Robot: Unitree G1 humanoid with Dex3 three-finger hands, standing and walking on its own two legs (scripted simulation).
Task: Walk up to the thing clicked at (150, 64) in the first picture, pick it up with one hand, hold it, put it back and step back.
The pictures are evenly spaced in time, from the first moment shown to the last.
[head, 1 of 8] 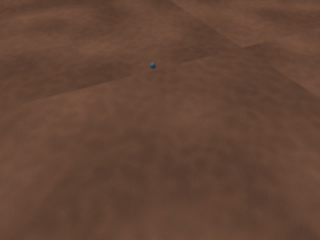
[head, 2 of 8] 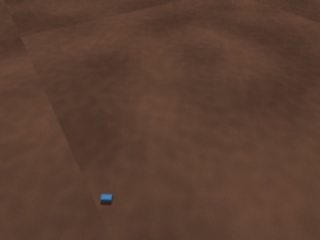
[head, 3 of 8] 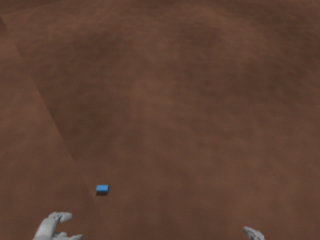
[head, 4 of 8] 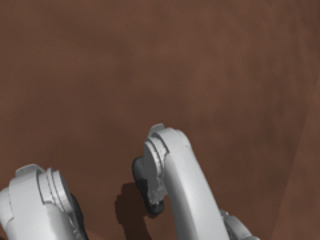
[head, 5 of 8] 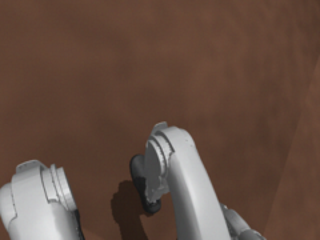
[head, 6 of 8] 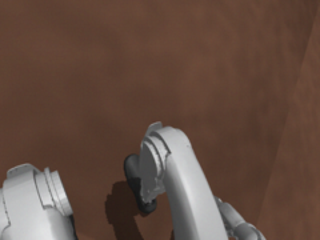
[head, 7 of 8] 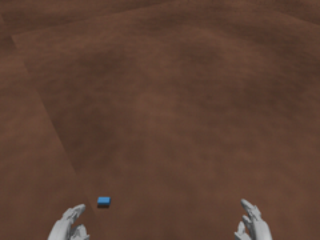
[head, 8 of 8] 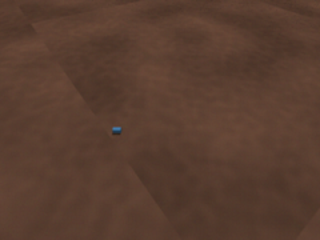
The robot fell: no
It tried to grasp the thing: no
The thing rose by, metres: 0.00
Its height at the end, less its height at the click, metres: +0.00
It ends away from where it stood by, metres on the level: 0.00
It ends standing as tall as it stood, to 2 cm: yes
